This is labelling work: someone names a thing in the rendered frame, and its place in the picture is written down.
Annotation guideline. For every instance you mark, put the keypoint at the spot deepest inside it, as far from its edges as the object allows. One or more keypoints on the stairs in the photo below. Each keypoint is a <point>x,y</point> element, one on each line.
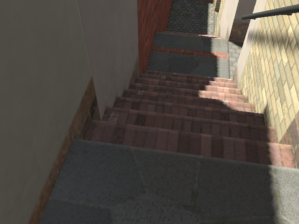
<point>190,34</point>
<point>190,114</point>

